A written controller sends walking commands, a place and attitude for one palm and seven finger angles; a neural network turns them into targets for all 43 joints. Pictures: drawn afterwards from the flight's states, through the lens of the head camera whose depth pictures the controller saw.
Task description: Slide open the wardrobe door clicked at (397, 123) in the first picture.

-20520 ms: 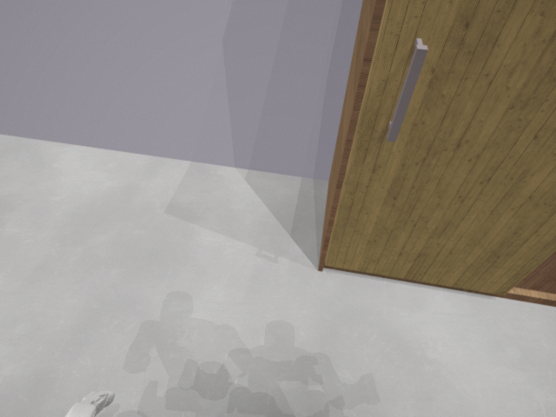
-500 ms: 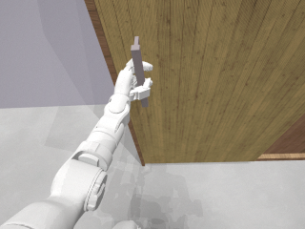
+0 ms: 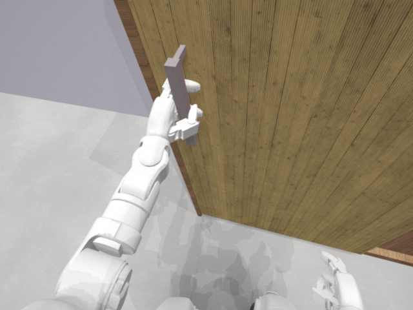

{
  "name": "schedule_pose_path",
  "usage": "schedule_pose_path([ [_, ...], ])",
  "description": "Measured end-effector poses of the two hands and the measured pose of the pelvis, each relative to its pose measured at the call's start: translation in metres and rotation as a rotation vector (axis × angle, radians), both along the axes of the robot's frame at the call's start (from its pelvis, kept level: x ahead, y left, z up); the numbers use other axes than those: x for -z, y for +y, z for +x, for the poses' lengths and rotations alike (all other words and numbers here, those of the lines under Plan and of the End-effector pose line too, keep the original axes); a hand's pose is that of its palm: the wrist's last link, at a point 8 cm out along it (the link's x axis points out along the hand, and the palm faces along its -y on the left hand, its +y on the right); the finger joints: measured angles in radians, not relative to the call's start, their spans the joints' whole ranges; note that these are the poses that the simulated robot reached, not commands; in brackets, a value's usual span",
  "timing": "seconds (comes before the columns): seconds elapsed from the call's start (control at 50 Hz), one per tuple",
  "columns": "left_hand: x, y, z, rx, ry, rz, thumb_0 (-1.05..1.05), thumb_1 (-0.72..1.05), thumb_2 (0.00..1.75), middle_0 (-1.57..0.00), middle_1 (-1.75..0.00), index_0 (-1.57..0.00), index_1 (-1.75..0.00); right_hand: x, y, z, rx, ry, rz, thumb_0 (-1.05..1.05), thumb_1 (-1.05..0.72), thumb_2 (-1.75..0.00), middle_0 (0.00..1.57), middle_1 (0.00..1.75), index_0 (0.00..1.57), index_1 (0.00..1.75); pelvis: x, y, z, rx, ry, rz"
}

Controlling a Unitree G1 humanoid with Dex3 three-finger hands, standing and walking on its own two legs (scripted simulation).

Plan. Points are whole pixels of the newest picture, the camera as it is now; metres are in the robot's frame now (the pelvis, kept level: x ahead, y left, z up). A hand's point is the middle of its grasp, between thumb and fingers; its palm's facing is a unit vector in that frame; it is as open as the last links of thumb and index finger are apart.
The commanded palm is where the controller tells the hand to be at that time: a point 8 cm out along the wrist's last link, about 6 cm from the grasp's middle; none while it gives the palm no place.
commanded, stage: step sideways, sliding the door along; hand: left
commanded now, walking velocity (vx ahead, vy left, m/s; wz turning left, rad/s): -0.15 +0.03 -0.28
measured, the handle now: (187, 102) +0.48 +0.09 +0.10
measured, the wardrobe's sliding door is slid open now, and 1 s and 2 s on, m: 0.00 0.22 0.30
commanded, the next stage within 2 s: none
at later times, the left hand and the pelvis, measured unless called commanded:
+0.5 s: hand (233, 129) +0.41 -0.01 +0.10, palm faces +0.00 -1.00 -0.09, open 6.1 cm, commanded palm +0.37 -0.06 +0.11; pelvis +0.04 -0.07 +0.00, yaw +4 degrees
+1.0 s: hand (303, 144) +0.37 -0.12 +0.11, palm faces -0.45 -0.89 -0.05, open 6.3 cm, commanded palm +0.37 -0.12 +0.11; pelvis +0.11 -0.08 +0.01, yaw -5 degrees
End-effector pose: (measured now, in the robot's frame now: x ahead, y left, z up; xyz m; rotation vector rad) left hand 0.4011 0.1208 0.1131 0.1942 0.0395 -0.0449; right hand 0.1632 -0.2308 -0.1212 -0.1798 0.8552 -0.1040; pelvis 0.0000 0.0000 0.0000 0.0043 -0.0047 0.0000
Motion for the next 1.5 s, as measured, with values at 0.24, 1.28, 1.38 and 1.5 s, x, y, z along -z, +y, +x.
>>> schedule_pose_path([
  [0.24,0.001,-0.026,-0.006,-0.135,-0.026,0.017,0.0,0.73,0.86,-0.43,-1.39,-0.16,-1.4,0.012,-0.035,0.032,-0.128,0.033,0.119,0.02,-0.9,-0.9,0.2,0.3,0.2,0.3,-0.003,-0.07,0.025,-0.042,-0.002,0.035],
  [1.28,0.004,-0.242,-0.02,0.599,-0.127,-0.118,0.02,0.66,0.78,-0.44,-1.39,-0.29,-1.39,-0.035,-0.086,0.084,0.105,-0.134,0.071,0.02,-0.9,-0.9,0.2,0.3,0.2,0.3,-0.005,-0.089,0.077,0.222,-0.007,0.057],
  [1.38,0.004,-0.251,-0.019,0.652,-0.151,-0.113,0.01,0.67,0.74,-0.44,-1.39,-0.28,-1.4,-0.039,-0.098,0.027,0.236,-0.128,0.023,0.02,-0.9,-0.9,0.2,0.3,0.2,0.3,0.001,-0.082,0.051,0.261,-0.009,0.046],
  [1.5,0.0,-0.256,-0.024,0.606,-0.088,-0.084,0.02,0.68,0.73,-0.41,-1.34,-0.28,-1.39,-0.034,-0.113,-0.058,0.326,0.015,-0.006,0.01,-0.9,-0.9,0.2,0.3,0.2,0.3,-0.011,-0.094,0.029,0.294,-0.027,-0.014],
])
